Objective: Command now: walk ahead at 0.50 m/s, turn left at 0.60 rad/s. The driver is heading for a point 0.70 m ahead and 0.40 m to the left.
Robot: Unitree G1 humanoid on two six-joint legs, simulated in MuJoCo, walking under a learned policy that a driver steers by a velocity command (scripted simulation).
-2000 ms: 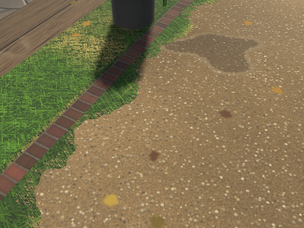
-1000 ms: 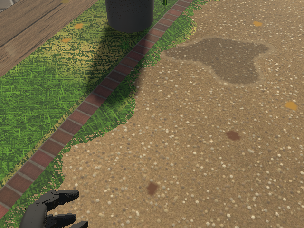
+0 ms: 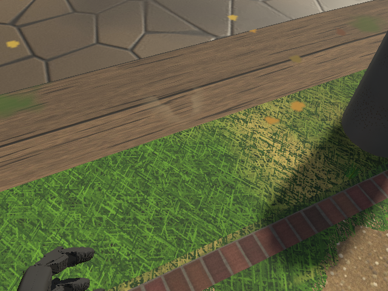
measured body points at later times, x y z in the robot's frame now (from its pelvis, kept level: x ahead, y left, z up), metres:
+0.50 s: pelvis +0.27 +0.01 +0.00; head +0.30 +0.03 +0.45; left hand +0.20 +0.30 -0.13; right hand +0.55 -0.15 -0.08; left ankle +0.39 +0.19 -0.70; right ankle +0.17 -0.13 -0.73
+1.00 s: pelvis +0.54 +0.13 +0.00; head +0.55 +0.16 +0.45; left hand +0.60 +0.46 -0.08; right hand +0.75 -0.09 -0.10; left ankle +0.40 +0.17 -0.73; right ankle +0.75 +0.10 -0.71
